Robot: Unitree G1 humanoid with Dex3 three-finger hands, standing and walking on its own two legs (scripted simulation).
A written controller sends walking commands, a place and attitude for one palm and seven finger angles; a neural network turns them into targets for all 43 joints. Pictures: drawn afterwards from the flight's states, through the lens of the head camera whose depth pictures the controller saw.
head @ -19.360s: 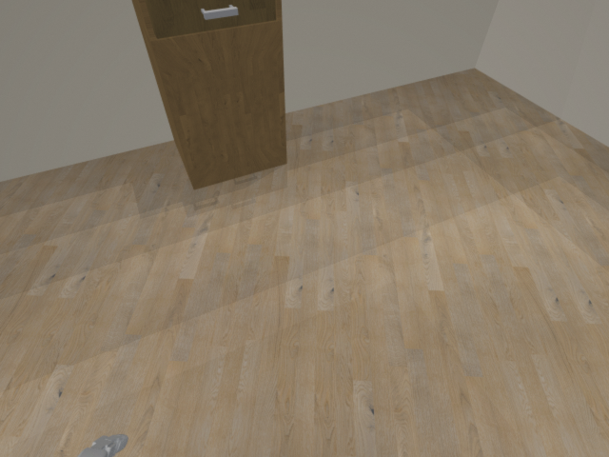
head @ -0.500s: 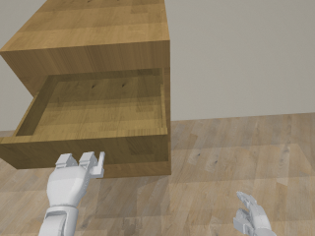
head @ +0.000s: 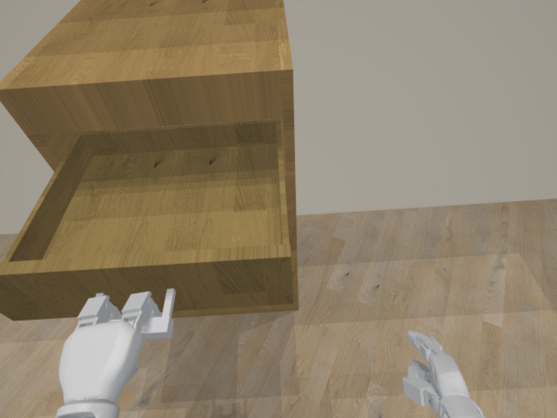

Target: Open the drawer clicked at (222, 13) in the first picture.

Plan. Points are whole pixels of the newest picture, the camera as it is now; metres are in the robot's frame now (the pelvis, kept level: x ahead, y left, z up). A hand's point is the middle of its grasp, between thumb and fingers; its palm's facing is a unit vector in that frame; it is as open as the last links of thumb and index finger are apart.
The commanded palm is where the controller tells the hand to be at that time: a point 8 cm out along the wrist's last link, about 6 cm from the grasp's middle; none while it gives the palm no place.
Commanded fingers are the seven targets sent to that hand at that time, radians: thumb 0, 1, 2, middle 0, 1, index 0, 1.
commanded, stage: pull the drawer open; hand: left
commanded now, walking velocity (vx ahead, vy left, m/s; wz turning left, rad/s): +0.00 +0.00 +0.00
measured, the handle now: (130, 314) +0.24 +0.24 +0.03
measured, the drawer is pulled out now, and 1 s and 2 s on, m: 0.30 0.29 0.29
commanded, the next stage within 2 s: open the thumb to release the handle in 0.06 s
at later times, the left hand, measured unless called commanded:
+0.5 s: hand (128, 351) +0.19 +0.23 +0.01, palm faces +0.05 -0.07 -1.00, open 8.7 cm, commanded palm +0.16 +0.24 +0.06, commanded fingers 0.00 -0.36 0.36 -0.31 -1.22 -0.31 -1.22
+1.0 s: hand (131, 352) +0.19 +0.23 +0.01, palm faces +0.04 -0.06 -1.00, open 13.8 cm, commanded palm +0.17 +0.23 +0.06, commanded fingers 0.00 -0.50 0.30 -0.30 -1.20 -0.30 -1.20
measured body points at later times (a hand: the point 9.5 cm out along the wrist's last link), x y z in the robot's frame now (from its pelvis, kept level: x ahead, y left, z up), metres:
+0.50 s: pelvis -0.01 +0.00 +0.00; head +0.01 -0.03 +0.45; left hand +0.19 +0.23 +0.07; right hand +0.21 -0.20 -0.11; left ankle -0.05 +0.12 -0.71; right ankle +0.02 -0.11 -0.72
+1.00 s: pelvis -0.02 +0.00 +0.00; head +0.01 -0.03 +0.45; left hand +0.19 +0.23 +0.06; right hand +0.20 -0.21 -0.11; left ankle -0.05 +0.12 -0.71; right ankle +0.02 -0.11 -0.72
